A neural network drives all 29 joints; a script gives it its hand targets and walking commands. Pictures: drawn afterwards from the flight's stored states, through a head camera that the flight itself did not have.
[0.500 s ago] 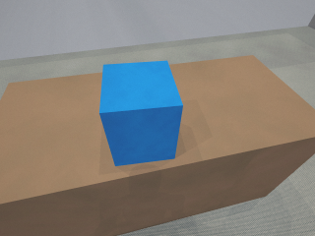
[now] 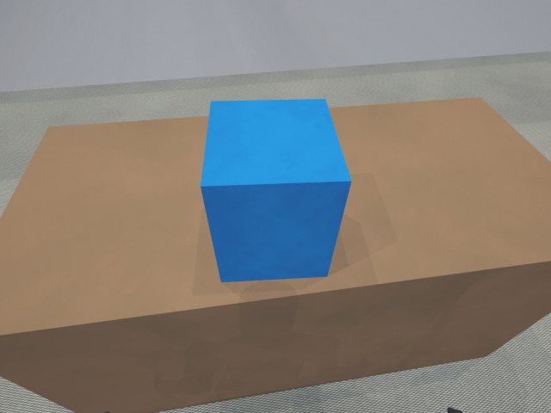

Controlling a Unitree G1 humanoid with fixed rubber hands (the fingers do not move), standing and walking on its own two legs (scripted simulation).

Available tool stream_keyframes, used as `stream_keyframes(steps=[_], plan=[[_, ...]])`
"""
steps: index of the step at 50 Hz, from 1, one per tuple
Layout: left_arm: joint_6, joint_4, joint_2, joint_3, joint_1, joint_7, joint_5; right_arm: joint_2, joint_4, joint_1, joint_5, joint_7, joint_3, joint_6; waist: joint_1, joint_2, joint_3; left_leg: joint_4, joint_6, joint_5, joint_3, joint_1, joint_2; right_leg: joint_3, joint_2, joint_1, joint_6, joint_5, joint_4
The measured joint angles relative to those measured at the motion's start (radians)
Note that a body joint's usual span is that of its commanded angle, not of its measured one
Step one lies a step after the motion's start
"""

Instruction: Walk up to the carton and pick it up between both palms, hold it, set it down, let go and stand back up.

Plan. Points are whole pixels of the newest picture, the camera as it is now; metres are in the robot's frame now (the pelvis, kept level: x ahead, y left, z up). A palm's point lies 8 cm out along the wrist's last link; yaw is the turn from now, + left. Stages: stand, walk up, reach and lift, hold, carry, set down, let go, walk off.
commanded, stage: walk up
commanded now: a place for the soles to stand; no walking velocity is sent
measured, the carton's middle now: (271, 193) +0.48 +0.01 +0.04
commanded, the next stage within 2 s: none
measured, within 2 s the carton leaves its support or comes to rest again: neither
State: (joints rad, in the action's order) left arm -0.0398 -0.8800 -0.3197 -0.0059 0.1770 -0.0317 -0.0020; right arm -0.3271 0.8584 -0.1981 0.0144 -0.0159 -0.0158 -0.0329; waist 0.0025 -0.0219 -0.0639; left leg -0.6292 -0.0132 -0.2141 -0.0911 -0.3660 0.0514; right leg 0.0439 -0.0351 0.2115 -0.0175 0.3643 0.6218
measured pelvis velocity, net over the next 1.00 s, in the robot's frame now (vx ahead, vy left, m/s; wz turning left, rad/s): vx -0.01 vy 0.00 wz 0.12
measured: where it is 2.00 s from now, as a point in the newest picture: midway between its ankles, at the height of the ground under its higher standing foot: outside the picture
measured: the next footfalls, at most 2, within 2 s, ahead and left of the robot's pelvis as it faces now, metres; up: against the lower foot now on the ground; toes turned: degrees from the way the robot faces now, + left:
left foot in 0.36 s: +0.03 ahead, +0.13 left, +0.00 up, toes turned +5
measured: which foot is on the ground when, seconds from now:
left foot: down 0.00-0.20, up 0.22-0.34, down 0.36-1.00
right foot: down 0.00-1.00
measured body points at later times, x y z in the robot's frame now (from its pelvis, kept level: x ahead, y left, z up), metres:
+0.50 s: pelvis -0.03 +0.02 +0.01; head -0.03 +0.03 +0.46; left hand +0.04 +0.29 -0.12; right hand +0.05 -0.23 -0.12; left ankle -0.01 +0.12 -0.72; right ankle -0.02 -0.12 -0.72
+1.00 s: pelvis -0.01 +0.00 +0.02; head -0.01 -0.01 +0.47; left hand -0.01 +0.26 -0.12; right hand +0.06 -0.26 -0.13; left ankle -0.01 +0.12 -0.72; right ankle -0.02 -0.12 -0.72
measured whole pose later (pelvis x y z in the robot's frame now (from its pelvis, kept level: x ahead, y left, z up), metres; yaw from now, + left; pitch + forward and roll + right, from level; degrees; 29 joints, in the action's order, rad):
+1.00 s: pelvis -0.01 +0.00 +0.02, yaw +7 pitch -1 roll +0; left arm 0.01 -0.99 -0.25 -0.04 0.29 -0.02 0.00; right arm -0.27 1.00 -0.27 0.01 -0.02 0.03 0.00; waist 0.00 -0.03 -0.02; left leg -0.47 0.00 -0.23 -0.14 -0.22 0.05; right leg 0.02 0.00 0.15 0.00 0.27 0.44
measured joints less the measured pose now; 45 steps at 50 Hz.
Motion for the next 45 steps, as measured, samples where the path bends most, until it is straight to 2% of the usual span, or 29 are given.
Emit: stream_keyframes(steps=[4,6,9,11,13,15,18,20,22,24,26,28,34,45], plan=[[-0.011,0.019,-0.012,0.003,-0.008,0.002,0.001,0.015,-0.017,0.006,-0.014,0.002,0.003,-0.01,0.003,0.016,0.001,0.024,-0.003,0.031,-0.016,-0.013,0.012,-0.02,0.028,0.026,0.042,0.101,0.041],[-0.002,0.026,-0.002,0.0,-0.001,0.003,0.003,0.014,-0.02,0.008,-0.014,0.001,0.004,-0.02,0.0,0.012,0.0,0.055,0.001,0.06,-0.03,-0.017,0.015,-0.024,0.041,0.026,0.055,0.077,0.014],[0.019,0.026,0.021,-0.008,0.033,0.001,0.004,0.003,-0.03,0.016,-0.007,0.004,0.002,-0.03,-0.009,-0.007,-0.006,0.063,0.005,0.076,-0.046,-0.027,0.016,-0.008,0.039,0.02,0.032,-0.063,-0.04],[0.02,0.012,0.033,-0.009,0.057,-0.001,0.001,-0.001,-0.034,0.018,0.002,0.009,-0.002,-0.028,-0.012,-0.017,-0.01,0.01,0.004,-0.023,-0.047,-0.038,0.024,-0.008,0.035,0.014,0.014,-0.063,-0.043],[0.014,-0.001,0.037,-0.004,0.076,-0.003,-0.004,0.0,-0.035,0.005,0.01,0.015,-0.004,-0.023,-0.015,-0.016,-0.004,-0.067,0.006,-0.123,-0.022,-0.036,0.027,-0.009,0.022,0.007,0.013,-0.052,-0.043],[0.007,-0.005,0.037,0.004,0.08,-0.003,-0.011,0.004,-0.033,-0.02,0.01,0.018,-0.006,-0.017,-0.011,-0.014,0.012,-0.099,0.006,-0.143,-0.002,-0.012,0.019,-0.004,0.008,0.006,0.008,-0.049,-0.046],[0.006,0.006,0.027,0.009,0.059,0.01,-0.02,0.011,-0.026,-0.054,0.007,0.017,-0.003,-0.003,0.004,-0.008,0.025,0.008,-0.006,-0.08,0.004,0.069,-0.002,0.008,-0.008,0.03,-0.012,-0.037,-0.016],[0.008,0.012,0.016,0.006,0.034,0.02,-0.022,0.037,-0.013,-0.065,0.005,0.014,0.004,0.005,0.006,0.03,0.015,0.034,-0.019,-0.06,0.014,0.078,0.028,-0.016,-0.027,0.043,0.007,0.01,0.014],[0.011,0.02,0.021,-0.005,0.03,0.021,-0.021,0.055,-0.004,-0.086,-0.007,0.01,0.016,0.01,0.008,0.035,0.027,0.063,-0.025,-0.035,0.004,0.082,0.03,-0.04,-0.005,0.038,0.023,0.071,-0.003],[0.023,0.02,0.035,-0.017,0.037,0.02,-0.016,0.068,0.011,-0.096,-0.012,0.01,0.026,0.009,0.003,0.038,0.038,0.104,-0.025,-0.011,-0.005,0.093,0.029,-0.046,0.004,0.014,0.029,-0.013,-0.078],[0.036,0.007,0.044,-0.025,0.049,0.022,-0.011,0.077,0.02,-0.091,-0.008,0.01,0.034,0.013,-0.001,0.045,0.039,0.133,-0.025,0.006,-0.004,0.108,0.034,-0.049,-0.003,-0.005,0.016,-0.114,-0.128],[0.039,-0.014,0.051,-0.03,0.063,0.023,-0.01,0.081,0.027,-0.085,-0.011,0.011,0.038,0.022,-0.002,0.046,0.043,0.15,-0.024,0.014,-0.006,0.122,0.035,-0.049,-0.005,-0.019,-0.003,-0.116,-0.142],[0.043,-0.072,0.055,-0.038,0.111,0.02,-0.006,0.076,0.061,-0.075,-0.017,0.007,0.039,0.027,-0.01,0.031,0.069,0.186,-0.018,0.023,-0.014,0.148,0.033,-0.05,-0.002,-0.043,-0.011,-0.108,-0.168],[0.052,-0.117,0.06,-0.039,0.132,0.013,-0.003,0.054,0.11,-0.071,-0.012,0.001,0.041,0.035,-0.005,-0.004,0.049,0.167,0.006,0.003,-0.038,0.142,0.009,-0.031,0.025,-0.05,0.011,-0.097,-0.171]])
